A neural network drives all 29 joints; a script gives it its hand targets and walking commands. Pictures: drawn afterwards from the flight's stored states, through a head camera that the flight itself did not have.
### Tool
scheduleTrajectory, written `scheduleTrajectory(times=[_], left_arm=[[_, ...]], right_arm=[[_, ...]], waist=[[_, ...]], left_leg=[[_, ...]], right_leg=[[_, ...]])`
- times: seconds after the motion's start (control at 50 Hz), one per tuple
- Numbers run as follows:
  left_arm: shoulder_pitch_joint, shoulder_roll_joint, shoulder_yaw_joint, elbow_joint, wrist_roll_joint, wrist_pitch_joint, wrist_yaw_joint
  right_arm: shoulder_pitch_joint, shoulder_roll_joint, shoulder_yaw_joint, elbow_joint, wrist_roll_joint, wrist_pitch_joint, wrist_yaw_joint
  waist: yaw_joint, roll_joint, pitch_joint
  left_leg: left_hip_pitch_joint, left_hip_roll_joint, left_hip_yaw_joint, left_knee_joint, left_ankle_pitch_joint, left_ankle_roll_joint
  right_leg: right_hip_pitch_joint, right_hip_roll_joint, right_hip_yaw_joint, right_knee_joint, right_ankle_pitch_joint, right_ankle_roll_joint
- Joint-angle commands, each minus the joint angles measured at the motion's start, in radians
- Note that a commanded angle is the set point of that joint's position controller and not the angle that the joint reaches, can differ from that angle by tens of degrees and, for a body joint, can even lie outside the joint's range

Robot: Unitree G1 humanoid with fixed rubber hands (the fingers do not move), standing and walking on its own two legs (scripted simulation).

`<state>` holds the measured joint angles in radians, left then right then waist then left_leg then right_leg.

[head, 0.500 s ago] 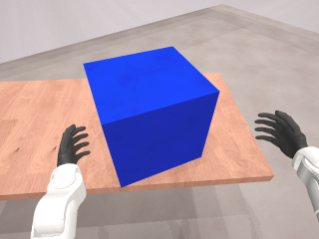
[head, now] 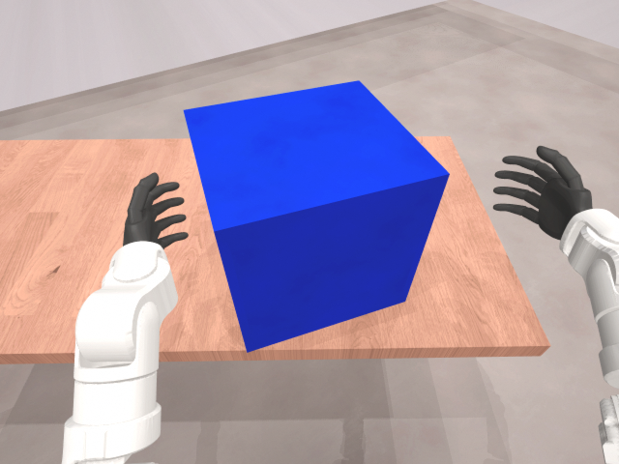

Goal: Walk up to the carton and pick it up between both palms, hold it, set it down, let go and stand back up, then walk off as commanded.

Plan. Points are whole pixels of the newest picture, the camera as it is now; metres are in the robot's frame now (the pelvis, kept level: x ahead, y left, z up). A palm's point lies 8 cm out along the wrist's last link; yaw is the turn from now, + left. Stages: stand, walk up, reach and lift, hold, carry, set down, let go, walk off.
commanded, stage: reach and lift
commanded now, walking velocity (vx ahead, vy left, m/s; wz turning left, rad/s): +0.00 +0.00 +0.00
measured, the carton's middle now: (304, 214) +0.46 +0.05 +0.07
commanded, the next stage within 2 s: none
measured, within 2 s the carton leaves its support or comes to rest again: neither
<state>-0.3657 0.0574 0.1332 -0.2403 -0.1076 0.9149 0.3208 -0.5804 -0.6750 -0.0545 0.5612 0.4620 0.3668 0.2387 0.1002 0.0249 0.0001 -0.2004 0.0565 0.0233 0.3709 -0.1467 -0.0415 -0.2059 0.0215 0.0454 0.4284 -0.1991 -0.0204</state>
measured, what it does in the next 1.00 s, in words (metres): stands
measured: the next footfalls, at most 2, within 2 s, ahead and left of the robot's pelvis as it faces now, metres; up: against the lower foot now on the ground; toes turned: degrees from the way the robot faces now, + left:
none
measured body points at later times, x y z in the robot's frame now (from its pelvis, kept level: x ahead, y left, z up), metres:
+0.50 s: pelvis +0.00 +0.00 +0.00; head +0.01 -0.02 +0.45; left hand +0.35 +0.22 +0.21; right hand +0.46 -0.24 +0.21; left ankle +0.03 +0.15 -0.74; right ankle +0.02 -0.11 -0.74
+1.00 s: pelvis +0.02 +0.00 +0.00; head +0.06 -0.02 +0.45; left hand +0.40 +0.23 +0.23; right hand +0.52 -0.21 +0.22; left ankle +0.03 +0.15 -0.74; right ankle +0.02 -0.11 -0.74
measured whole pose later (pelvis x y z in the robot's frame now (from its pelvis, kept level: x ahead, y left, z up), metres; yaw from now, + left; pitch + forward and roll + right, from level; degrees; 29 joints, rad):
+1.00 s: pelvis +0.02 +0.00 +0.00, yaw +0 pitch +7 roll +0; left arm -0.83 0.14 0.15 0.08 -0.19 0.90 0.33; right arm -1.08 -0.72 0.04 0.90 0.46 0.43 0.22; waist 0.20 0.05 -0.06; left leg -0.35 0.06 0.02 0.37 -0.14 -0.04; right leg -0.34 0.02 0.04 0.40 -0.18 -0.01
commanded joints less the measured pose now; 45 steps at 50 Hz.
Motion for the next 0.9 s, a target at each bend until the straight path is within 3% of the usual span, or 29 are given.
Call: scheduleTrajectory(times=[0.0, 0.02, 0.06, 0.16, 0.18, 0.2, 0.24, 0.26, 0.28, 0.3, 0.38, 0.4, 0.42, 0.44, 0.46, 0.5, 0.52, 0.54, 0.56, 0.6, 0.64, 0.66, 0.68, 0.7, 0.74, 0.8, 0.82, 0.86, 0.88], left_arm=[[-0.505, 0.18, 0.112, -0.098, -0.062, -0.061, -0.007], [-0.492, 0.172, 0.088, -0.095, -0.045, -0.058, -0.009], [-0.539, 0.177, 0.083, -0.144, -0.045, -0.046, -0.005], [-0.62, 0.217, 0.092, -0.107, -0.043, -0.027, 0.012], [-0.58, 0.215, 0.1, -0.017, -0.058, -0.029, 0.007], [-0.642, 0.225, 0.076, -0.046, -0.076, -0.024, 0.011], [-0.674, 0.249, 0.097, 0.046, -0.086, -0.031, 0.016], [-0.685, 0.236, 0.089, 0.057, -0.092, -0.023, 0.018], [-0.693, 0.247, 0.099, 0.099, -0.101, -0.029, 0.019], [-0.701, 0.216, 0.086, 0.157, -0.09, -0.027, 0.011], [-0.743, 0.229, 0.107, 0.148, -0.064, -0.029, 0.008], [-0.803, 0.218, 0.054, 0.147, -0.084, -0.026, 0.009], [-0.825, 0.243, 0.084, 0.064, -0.087, -0.038, 0.016], [-0.794, 0.238, 0.113, 0.118, -0.046, -0.033, 0.02], [-0.853, 0.239, 0.077, 0.085, -0.08, -0.045, 0.02], [-0.885, 0.255, 0.061, 0.134, -0.075, -0.038, 0.023], [-0.906, 0.289, 0.086, 0.191, -0.086, -0.04, 0.021], [-0.914, 0.269, 0.059, 0.161, -0.099, -0.05, 0.02], [-0.923, 0.27, 0.069, 0.18, -0.112, -0.05, 0.027], [-0.912, 0.279, 0.076, 0.199, -0.116, -0.052, 0.019], [-0.943, 0.28, 0.068, 0.189, -0.116, -0.052, 0.012], [-0.897, 0.251, 0.066, 0.224, -0.115, -0.049, 0.004], [-0.945, 0.296, 0.089, 0.217, -0.099, -0.051, -0.001], [-0.936, 0.288, 0.085, 0.254, -0.113, -0.055, 0.002], [-1.011, 0.313, 0.095, 0.18, -0.108, -0.069, 0.022], [-1.012, 0.315, 0.087, 0.254, -0.116, -0.069, 0.015], [-1.01, 0.287, 0.052, 0.25, -0.131, -0.061, 0.008], [-1.011, 0.279, 0.069, 0.207, -0.124, -0.073, 0.008], [-1.053, 0.303, 0.047, 0.248, -0.14, -0.076, 0.009]], right_arm=[[-0.629, -0.324, 0.034, -0.17, 0.071, -0.041, -0.028], [-0.618, -0.349, 0.016, -0.096, 0.07, -0.034, -0.025], [-0.654, -0.354, 0.007, -0.137, 0.069, -0.036, -0.038], [-0.751, -0.364, 0.02, -0.095, 0.081, -0.032, -0.041], [-0.774, -0.339, 0.053, -0.074, 0.089, -0.026, -0.038], [-0.821, -0.366, 0.028, -0.097, 0.099, -0.026, -0.037], [-0.843, -0.328, 0.047, -0.087, 0.093, -0.014, -0.032], [-0.858, -0.347, 0.044, -0.076, 0.094, -0.012, -0.027], [-0.88, -0.331, 0.063, -0.076, 0.084, -0.011, -0.025], [-0.853, -0.307, 0.098, 0.02, 0.086, 0.006, -0.022], [-0.889, -0.317, 0.087, 0.076, 0.08, 0.004, -0.019], [-0.938, -0.351, 0.056, 0.07, 0.078, 0.008, -0.016], [-0.94, -0.356, 0.039, 0.031, 0.06, -0.002, -0.021], [-0.907, -0.332, 0.085, 0.111, 0.086, 0.005, -0.016], [-0.968, -0.327, 0.087, 0.045, 0.09, -0.001, -0.019], [-0.989, -0.358, 0.056, 0.124, 0.079, 0.006, -0.014], [-1.039, -0.319, 0.091, 0.128, 0.082, 0.019, -0.014], [-1.009, -0.307, 0.077, 0.126, 0.075, 0.015, -0.009], [-1.057, -0.309, 0.114, 0.127, 0.089, 0.017, -0.008], [-1.071, -0.318, 0.116, 0.096, 0.092, 0.014, -0.011], [-1.067, -0.339, 0.074, 0.117, 0.07, 0.006, -0.024], [-1.067, -0.321, 0.125, 0.131, 0.09, 0.006, -0.022], [-1.073, -0.331, 0.102, 0.14, 0.079, 0.008, -0.03], [-1.121, -0.307, 0.136, 0.106, 0.1, 0.007, -0.025], [-1.143, -0.3, 0.129, 0.079, 0.105, 0.002, -0.022], [-1.168, -0.323, 0.124, 0.136, 0.1, 0.012, -0.023], [-1.147, -0.311, 0.114, 0.182, 0.091, 0.016, -0.024], [-1.162, -0.308, 0.12, 0.155, 0.095, 0.007, -0.021], [-1.178, -0.329, 0.091, 0.161, 0.085, 0.014, -0.025]], waist=[[0.042, -0.13, -0.54], [0.017, -0.089, -0.504], [0.004, -0.066, -0.554], [0.027, -0.071, -0.563], [0.058, -0.116, -0.503], [0.051, -0.081, -0.542], [0.085, -0.107, -0.515], [0.075, -0.106, -0.517], [0.097, -0.163, -0.528], [0.089, -0.127, -0.474], [0.083, -0.098, -0.548], [0.045, -0.097, -0.506], [0.059, -0.094, -0.594], [0.076, -0.068, -0.561], [0.075, -0.079, -0.6], [0.055, -0.037, -0.581], [0.097, -0.092, -0.541], [0.071, -0.072, -0.563], [0.103, -0.12, -0.568], [0.113, -0.1, -0.581], [0.074, -0.1, -0.648], [0.098, -0.106, -0.653], [0.076, -0.109, -0.678], [0.12, -0.114, -0.657], [0.121, -0.083, -0.73], [0.108, -0.097, -0.71], [0.087, -0.062, -0.691], [0.099, -0.073, -0.75], [0.071, -0.078, -0.707]], left_leg=[[0.158, -0.043, 0.041, 0.004, 0.299, 0.016], [0.179, -0.045, 0.038, -0.006, 0.298, -0.001], [0.169, -0.051, 0.02, 0.006, 0.315, -0.005], [0.17, -0.042, 0.022, 0.022, 0.355, -0.014], [0.11, -0.047, 0.024, 0.002, 0.286, 0.006], [0.099, -0.045, 0.024, 0.008, 0.257, -0.002], [0.061, -0.041, 0.022, -0.018, 0.17, 0.01], [0.065, -0.043, 0.023, -0.025, 0.147, 0.008], [0.042, -0.04, 0.029, -0.021, 0.149, 0.019], [0.013, -0.051, 0.023, -0.021, 0.146, 0.019], [0.049, -0.05, 0.031, -0.005, 0.234, -0.004], [0.055, -0.049, 0.01, -0.011, 0.193, -0.012], [0.089, -0.05, 0.022, 0.009, 0.245, -0.014], [0.065, -0.049, 0.028, 0.009, 0.26, -0.014], [0.06, -0.053, 0.025, 0.008, 0.253, -0.012], [0.075, -0.044, 0.011, -0.003, 0.204, -0.019], [-0.02, -0.049, 0.018, -0.009, 0.165, 0.0], [0.007, -0.051, 0.014, -0.003, 0.196, -0.014], [-0.007, -0.052, 0.025, 0.003, 0.204, -0.003], [-0.013, -0.052, 0.016, 0.001, 0.229, -0.009], [0.06, -0.047, 0.014, 0.024, 0.311, -0.021], [0.049, -0.059, 0.022, 0.038, 0.355, -0.018], [0.037, -0.061, 0.022, 0.034, 0.331, -0.02], [0.006, -0.059, 0.017, 0.027, 0.33, -0.012], [0.02, -0.061, 0.022, 0.034, 0.34, -0.019], [-0.009, -0.062, 0.026, 0.03, 0.361, -0.026], [0.0, -0.067, 0.023, 0.028, 0.342, -0.03], [0.028, -0.056, 0.018, 0.046, 0.407, -0.044], [0.002, -0.058, 0.03, 0.025, 0.345, -0.038]], right_leg=[[0.08, 0.077, -0.001, -0.081, 0.387, -0.053], [0.048, 0.078, -0.014, -0.094, 0.38, -0.056], [0.092, 0.073, -0.012, -0.083, 0.408, -0.061], [0.079, 0.085, -0.02, -0.077, 0.427, -0.06], [0.053, 0.074, -0.015, -0.091, 0.362, -0.049], [0.058, 0.079, -0.02, -0.075, 0.344, -0.063], [0.051, 0.067, -0.015, -0.097, 0.237, -0.063], [0.031, 0.07, -0.023, -0.097, 0.23, -0.064], [0.055, 0.074, -0.011, -0.082, 0.245, -0.061], [0.059, 0.056, -0.002, -0.096, 0.245, -0.055], [0.114, 0.076, -0.019, -0.079, 0.319, -0.058], [0.067, 0.077, -0.038, -0.084, 0.286, -0.059], [0.095, 0.083, -0.035, -0.08, 0.332, -0.057], [0.09, 0.084, -0.026, -0.078, 0.336, -0.061], [0.088, 0.078, -0.033, -0.072, 0.348, -0.055], [0.067, 0.076, -0.038, -0.082, 0.281, -0.06], [0.08, 0.068, -0.019, -0.086, 0.252, -0.052], [0.094, 0.065, -0.028, -0.082, 0.285, -0.051], [0.092, 0.073, -0.024, -0.074, 0.295, -0.049], [0.111, 0.077, -0.027, -0.078, 0.333, -0.045], [0.114, 0.083, -0.03, -0.067, 0.431, -0.044], [0.151, 0.078, -0.031, -0.057, 0.495, -0.032], [0.173, 0.081, -0.029, -0.051, 0.495, -0.024], [0.162, 0.068, -0.027, -0.058, 0.461, -0.032], [0.16, 0.073, -0.027, -0.048, 0.473, -0.023], [0.168, 0.076, -0.035, -0.05, 0.503, -0.023], [0.149, 0.072, -0.044, -0.06, 0.497, -0.017], [0.147, 0.081, -0.04, -0.061, 0.53, -0.026], [0.114, 0.085, -0.049, -0.072, 0.456, -0.021]])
